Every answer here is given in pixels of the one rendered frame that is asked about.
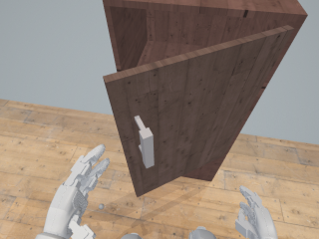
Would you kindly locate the robot left hand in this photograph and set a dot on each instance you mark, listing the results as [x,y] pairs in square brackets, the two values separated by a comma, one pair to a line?
[72,195]

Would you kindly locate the cupboard door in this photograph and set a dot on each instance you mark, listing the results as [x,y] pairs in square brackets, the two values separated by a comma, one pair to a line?
[193,103]

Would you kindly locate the robot right hand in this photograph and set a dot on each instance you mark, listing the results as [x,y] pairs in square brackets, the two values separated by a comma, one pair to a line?
[259,223]

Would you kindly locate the handle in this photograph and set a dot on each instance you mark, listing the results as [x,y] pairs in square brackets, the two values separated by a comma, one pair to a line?
[147,143]

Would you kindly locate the right robot shin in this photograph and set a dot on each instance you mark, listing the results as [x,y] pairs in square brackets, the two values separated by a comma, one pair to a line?
[201,227]

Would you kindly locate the right robot thigh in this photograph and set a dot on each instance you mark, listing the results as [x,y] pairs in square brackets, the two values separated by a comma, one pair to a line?
[201,234]

